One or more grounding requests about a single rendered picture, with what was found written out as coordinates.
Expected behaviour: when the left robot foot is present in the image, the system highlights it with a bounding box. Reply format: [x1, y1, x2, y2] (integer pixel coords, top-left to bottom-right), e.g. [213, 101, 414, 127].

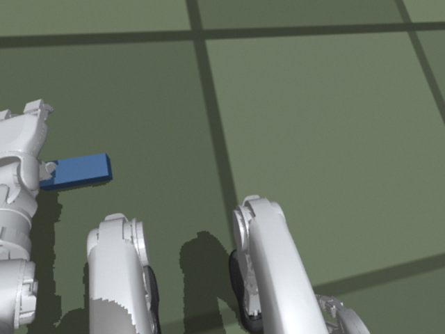
[147, 266, 161, 334]

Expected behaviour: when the carton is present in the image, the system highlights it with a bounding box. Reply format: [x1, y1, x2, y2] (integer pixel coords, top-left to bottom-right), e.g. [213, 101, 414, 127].
[39, 153, 113, 191]

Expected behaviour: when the right robot hand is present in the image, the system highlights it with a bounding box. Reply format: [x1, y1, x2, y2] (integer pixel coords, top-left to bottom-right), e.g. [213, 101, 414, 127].
[315, 294, 370, 334]

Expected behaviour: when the right robot foot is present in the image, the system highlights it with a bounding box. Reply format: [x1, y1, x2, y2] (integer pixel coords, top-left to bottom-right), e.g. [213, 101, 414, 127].
[229, 249, 264, 333]

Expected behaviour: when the left robot arm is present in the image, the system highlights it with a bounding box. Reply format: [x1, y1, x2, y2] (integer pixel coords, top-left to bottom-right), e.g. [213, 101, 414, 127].
[0, 152, 40, 334]

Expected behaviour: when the left robot hand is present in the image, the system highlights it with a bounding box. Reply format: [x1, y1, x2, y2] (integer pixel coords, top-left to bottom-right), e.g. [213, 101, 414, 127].
[0, 99, 56, 182]

